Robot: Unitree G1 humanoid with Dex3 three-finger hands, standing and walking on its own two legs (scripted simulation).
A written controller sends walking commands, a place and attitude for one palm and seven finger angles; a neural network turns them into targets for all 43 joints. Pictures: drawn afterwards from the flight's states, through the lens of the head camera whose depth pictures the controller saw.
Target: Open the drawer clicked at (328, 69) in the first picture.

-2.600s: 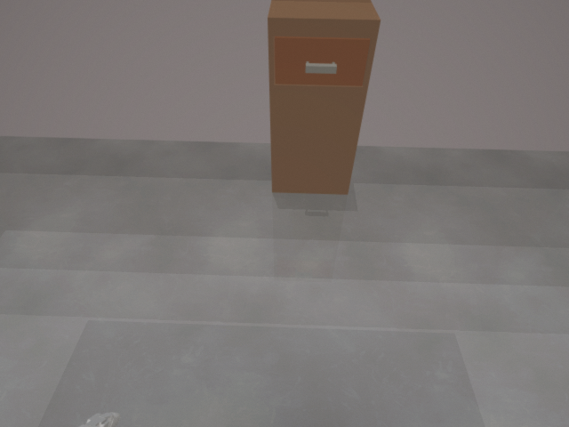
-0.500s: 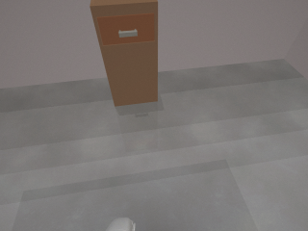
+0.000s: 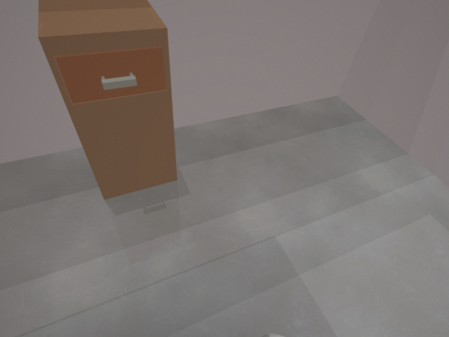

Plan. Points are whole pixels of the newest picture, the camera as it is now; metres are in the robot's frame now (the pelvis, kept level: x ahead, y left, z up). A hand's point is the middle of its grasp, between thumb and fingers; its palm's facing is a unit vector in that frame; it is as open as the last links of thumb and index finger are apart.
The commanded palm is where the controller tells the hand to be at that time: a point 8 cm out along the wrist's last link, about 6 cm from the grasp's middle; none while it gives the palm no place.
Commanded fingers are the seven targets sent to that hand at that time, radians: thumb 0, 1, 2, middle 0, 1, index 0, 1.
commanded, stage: walk to a spot facing it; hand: left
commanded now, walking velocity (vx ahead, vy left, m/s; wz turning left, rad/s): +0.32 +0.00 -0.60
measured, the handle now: (118, 79) +0.93 +0.48 -0.07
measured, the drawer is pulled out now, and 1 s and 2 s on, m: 0.00 0.00 0.00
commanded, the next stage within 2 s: turn to face it in 0.52 s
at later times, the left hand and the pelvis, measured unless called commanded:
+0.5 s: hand (206, 244) +0.37 +0.07 -0.18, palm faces -0.32 -0.94 -0.14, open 7.4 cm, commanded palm none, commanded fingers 0.00 0.90 0.90 -0.20 -0.30 -0.20 -0.30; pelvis +0.19 -0.05 -0.02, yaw -16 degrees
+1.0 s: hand (192, 232) +0.41 +0.11 -0.19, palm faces -0.15 -0.97 -0.16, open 7.4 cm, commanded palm none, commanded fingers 0.00 0.90 0.90 -0.20 -0.30 -0.20 -0.30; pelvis +0.33 -0.05 -0.01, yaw -14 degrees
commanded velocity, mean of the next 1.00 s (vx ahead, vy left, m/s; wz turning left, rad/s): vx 0.16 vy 0.00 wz -0.11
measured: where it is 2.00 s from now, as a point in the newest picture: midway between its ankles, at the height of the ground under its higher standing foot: outside the picture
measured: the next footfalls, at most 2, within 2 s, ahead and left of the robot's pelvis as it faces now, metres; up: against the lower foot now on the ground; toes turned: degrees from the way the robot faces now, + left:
right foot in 0.48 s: +0.30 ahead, -0.14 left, +0.00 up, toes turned -24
left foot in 0.94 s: +0.45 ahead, +0.02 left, +0.00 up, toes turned -9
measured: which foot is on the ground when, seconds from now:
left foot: down 0.00-0.48, up 0.50-0.92, down 0.94-1.00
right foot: up 0.00-0.46, down 0.48-0.96, up 0.98-1.00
